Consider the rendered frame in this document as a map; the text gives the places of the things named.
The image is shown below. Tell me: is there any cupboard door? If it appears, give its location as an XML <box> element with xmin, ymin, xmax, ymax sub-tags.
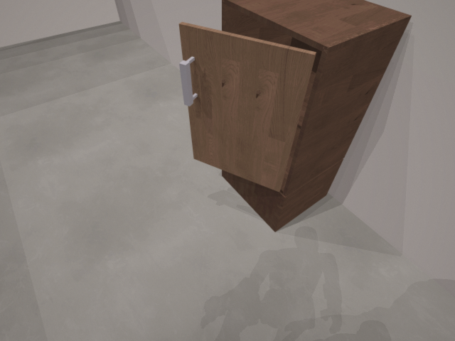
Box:
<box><xmin>179</xmin><ymin>22</ymin><xmax>316</xmax><ymax>192</ymax></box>

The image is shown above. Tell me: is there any handle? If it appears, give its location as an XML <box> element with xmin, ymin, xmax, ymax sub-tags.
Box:
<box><xmin>179</xmin><ymin>57</ymin><xmax>198</xmax><ymax>107</ymax></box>

